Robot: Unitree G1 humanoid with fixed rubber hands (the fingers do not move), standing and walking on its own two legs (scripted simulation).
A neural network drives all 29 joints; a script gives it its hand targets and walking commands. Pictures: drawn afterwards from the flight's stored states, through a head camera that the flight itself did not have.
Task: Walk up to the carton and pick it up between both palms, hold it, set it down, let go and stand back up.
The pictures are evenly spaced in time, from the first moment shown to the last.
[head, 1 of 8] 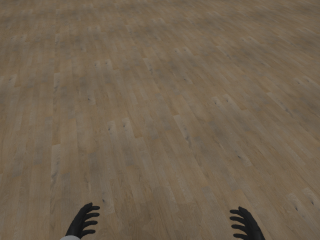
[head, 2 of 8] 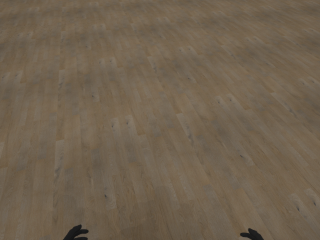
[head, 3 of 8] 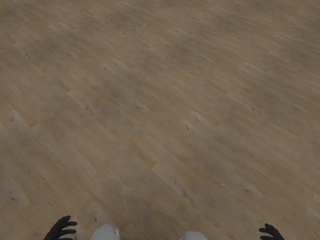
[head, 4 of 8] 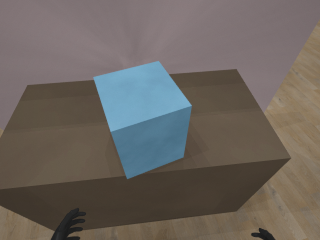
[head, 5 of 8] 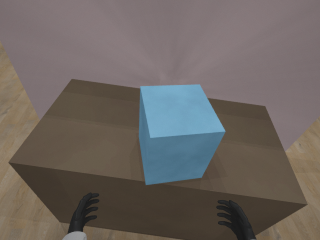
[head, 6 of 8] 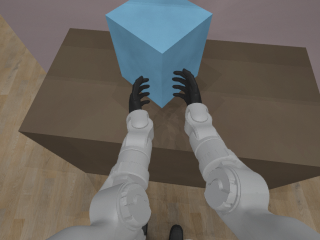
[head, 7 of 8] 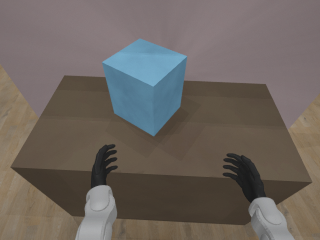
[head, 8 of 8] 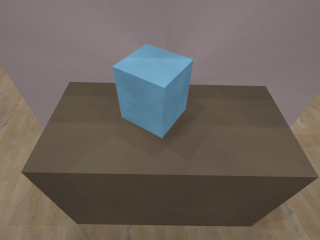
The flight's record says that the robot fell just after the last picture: no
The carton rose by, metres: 0.00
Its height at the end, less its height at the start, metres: +0.00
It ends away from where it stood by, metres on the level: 0.20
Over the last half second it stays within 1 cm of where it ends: yes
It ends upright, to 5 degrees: yes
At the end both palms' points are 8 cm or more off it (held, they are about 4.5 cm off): yes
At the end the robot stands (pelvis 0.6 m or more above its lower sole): yes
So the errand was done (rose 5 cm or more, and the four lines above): no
